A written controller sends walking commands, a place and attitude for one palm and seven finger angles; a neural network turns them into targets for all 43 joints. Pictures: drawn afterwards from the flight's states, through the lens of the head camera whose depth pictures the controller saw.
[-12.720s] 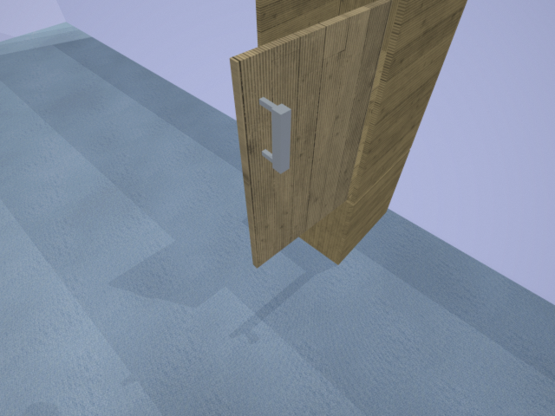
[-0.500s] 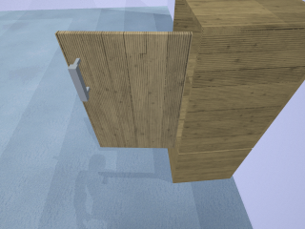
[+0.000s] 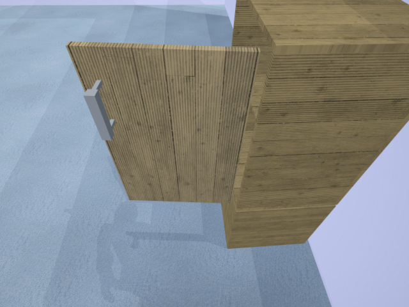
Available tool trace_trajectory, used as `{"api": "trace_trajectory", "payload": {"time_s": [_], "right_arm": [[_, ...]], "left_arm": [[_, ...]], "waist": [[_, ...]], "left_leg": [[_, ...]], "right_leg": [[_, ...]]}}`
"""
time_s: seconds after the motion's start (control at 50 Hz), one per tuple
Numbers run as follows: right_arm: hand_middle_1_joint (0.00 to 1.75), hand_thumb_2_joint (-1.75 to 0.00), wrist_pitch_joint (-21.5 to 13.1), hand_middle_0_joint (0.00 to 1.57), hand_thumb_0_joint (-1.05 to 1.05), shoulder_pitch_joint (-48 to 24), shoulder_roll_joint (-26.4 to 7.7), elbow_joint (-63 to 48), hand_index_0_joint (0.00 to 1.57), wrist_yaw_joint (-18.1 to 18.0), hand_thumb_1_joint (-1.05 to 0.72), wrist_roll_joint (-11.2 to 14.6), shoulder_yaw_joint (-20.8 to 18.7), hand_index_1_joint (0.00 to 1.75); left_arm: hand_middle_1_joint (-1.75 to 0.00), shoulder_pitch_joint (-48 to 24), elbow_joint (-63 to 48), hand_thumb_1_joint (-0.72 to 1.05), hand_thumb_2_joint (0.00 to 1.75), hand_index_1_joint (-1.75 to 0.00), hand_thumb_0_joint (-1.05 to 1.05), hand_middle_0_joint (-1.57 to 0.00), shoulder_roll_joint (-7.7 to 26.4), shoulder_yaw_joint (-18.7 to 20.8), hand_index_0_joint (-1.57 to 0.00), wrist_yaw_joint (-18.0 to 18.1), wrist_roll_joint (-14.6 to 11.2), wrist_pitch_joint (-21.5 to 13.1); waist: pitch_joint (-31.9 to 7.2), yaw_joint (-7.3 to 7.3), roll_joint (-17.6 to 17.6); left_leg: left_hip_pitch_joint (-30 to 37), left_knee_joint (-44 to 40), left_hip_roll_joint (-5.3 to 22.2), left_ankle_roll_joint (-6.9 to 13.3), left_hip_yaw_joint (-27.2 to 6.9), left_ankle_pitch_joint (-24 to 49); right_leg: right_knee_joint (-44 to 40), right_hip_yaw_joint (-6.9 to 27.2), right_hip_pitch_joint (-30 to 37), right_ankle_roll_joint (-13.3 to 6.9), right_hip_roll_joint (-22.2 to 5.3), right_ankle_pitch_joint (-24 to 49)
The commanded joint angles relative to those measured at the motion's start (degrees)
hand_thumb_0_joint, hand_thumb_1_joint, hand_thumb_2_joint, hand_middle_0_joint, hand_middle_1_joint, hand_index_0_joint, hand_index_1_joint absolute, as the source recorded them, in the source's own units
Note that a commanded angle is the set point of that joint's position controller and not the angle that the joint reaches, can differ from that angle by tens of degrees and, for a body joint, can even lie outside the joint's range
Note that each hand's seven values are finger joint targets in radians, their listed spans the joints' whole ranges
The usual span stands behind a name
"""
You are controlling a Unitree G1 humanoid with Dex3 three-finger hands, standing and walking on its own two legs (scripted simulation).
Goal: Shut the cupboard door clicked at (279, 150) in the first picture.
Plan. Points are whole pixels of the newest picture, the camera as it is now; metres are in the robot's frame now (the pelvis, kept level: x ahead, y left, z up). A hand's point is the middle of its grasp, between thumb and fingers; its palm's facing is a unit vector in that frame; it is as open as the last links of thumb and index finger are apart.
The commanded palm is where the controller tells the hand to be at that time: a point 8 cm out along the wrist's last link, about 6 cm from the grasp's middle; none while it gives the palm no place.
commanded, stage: look again from close up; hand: left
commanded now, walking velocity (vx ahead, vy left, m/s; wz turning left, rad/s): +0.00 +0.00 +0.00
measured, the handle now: (103, 110) +0.49 +0.28 +0.10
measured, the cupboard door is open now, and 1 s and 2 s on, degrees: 84 84 84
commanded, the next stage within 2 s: shuffle to correct the standing spot in 0.42 s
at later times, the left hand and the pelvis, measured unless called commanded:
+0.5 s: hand out of the picture +0.03 +0.18 -0.17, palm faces +0.02 -0.98 -0.21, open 7.4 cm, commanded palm none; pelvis +0.02 +0.00 +0.00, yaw +0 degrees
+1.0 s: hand out of the picture +0.03 +0.21 -0.19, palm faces +0.06 -0.97 -0.22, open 7.4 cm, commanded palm none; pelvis +0.03 +0.02 -0.01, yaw +0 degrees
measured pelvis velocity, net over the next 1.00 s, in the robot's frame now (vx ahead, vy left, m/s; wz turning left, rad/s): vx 0.03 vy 0.02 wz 0.01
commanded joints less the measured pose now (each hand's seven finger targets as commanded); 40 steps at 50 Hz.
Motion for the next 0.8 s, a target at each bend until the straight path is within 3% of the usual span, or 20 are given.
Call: {"api": "trace_trajectory", "payload": {"time_s": [0.0, 0.44, 0.46, 0.52, 0.62, 0.68, 0.72, 0.76, 0.78], "right_arm": [[0.30, -0.90, -0.71, 0.20, 0.00, 2.76, -6.42, -1.71, 0.20, -0.35, -0.90, 0.17, -0.96, 0.30], [0.30, -0.90, -0.90, 0.20, 0.00, 0.96, -8.04, -1.71, 0.20, -0.52, -0.90, 0.10, -1.06, 0.30], [0.30, -0.90, -0.85, 0.20, 0.00, 0.94, -7.54, -1.56, 0.20, -0.58, -0.90, 0.12, -1.08, 0.30], [0.30, -0.90, -0.85, 0.20, 0.00, 1.35, -7.91, -1.63, 0.20, -0.54, -0.90, 0.06, -1.08, 0.30], [0.30, -0.90, 0.31, 0.20, 0.00, 2.74, -6.49, -2.59, 0.20, -0.06, -0.90, -0.20, -1.14, 0.30], [0.30, -0.90, 1.02, 0.20, 0.00, 2.53, -5.88, -3.98, 0.20, 0.19, -0.90, -0.26, -1.41, 0.30], [0.30, -0.90, 1.11, 0.20, 0.00, 2.93, -5.42, -4.74, 0.20, 0.27, -0.90, -0.31, -1.58, 0.30], [0.30, -0.90, 0.95, 0.20, 0.00, 4.29, -5.08, -4.86, 0.20, 0.27, -0.90, -0.23, -1.79, 0.30], [0.30, -0.90, 0.64, 0.20, 0.00, 5.91, -4.73, -4.55, 0.20, 0.28, -0.90, -0.24, -1.68, 0.30]], "left_arm": [[-0.30, 2.79, -1.89, 0.90, 0.90, -0.30, 0.00, -0.20, 6.79, 1.34, -0.20, 0.39, 0.11, -0.93], [-0.30, 1.61, -2.11, 0.90, 0.90, -0.30, 0.00, -0.20, 8.30, 1.78, -0.20, 0.29, 0.06, -0.92], [-0.30, 1.66, -2.24, 0.90, 0.90, -0.30, 0.00, -0.20, 8.11, 1.84, -0.20, 0.29, 0.12, -0.83], [-0.30, 1.81, -2.26, 0.90, 0.90, -0.30, 0.00, -0.20, 8.22, 1.96, -0.20, 0.33, 0.11, -0.93], [-0.30, 3.80, -2.40, 0.90, 0.90, -0.30, 0.00, -0.20, 8.62, 2.74, -0.20, 0.45, 0.41, -0.38], [-0.30, 5.15, -2.90, 0.90, 0.90, -0.30, 0.00, -0.20, 10.25, 3.78, -0.20, 0.59, 0.50, -0.09], [-0.30, 5.36, -3.48, 0.90, 0.90, -0.30, 0.00, -0.20, 10.97, 4.52, -0.20, 0.74, 0.59, 0.00], [-0.30, 4.79, -4.28, 0.90, 0.90, -0.30, 0.00, -0.20, 10.85, 5.11, -0.20, 0.86, 0.70, 0.15], [-0.30, 3.67, -4.83, 0.90, 0.90, -0.30, 0.00, -0.20, 9.98, 4.98, -0.20, 0.85, 0.67, 0.38]], "waist": [[0.54, -0.39, 0.35], [-1.42, -0.17, 0.63], [-0.17, -0.10, 0.63], [-1.71, -0.06, 0.70], [0.86, 0.66, -1.56], [2.98, 1.23, -5.20], [3.81, 1.23, -7.67], [4.03, 0.72, -6.06], [3.65, -0.43, -4.62]], "left_leg": [[-0.14, -4.19, 5.06, 1.46, -4.84, 9.65], [2.55, -4.57, 5.44, 1.51, -4.96, 14.19], [2.03, -4.83, 5.41, 1.59, -4.89, 13.69], [2.50, -4.21, 5.18, 1.48, -4.74, 13.90], [-2.56, -1.23, 2.94, 0.94, -2.86, 3.25], [-7.71, 3.72, 0.63, 0.16, -0.88, -2.83], [-9.02, 5.64, 0.50, -0.02, -0.57, -4.91], [-7.10, 4.22, 0.68, 0.19, -0.71, -3.37], [-3.59, 0.72, 1.12, 0.48, -1.60, 0.10]], "right_leg": [[-4.39, 5.79, -0.82, -0.99, -6.10, 12.77], [-4.18, 5.33, 1.28, -0.99, -6.37, 16.69], [-4.38, 5.24, 0.94, -1.00, -6.16, 16.20], [-4.12, 5.56, 1.90, -1.24, -6.61, 17.19], [-4.42, 8.48, 1.56, -3.18, -9.22, 9.40], [-7.10, 13.59, 2.06, -5.76, -13.31, 5.43], [-7.51, 15.88, 1.11, -7.56, -16.05, 6.58], [-5.09, 14.31, -0.71, -7.63, -15.88, 8.37], [-2.15, 11.15, -3.27, -6.28, -13.45, 9.07]]}}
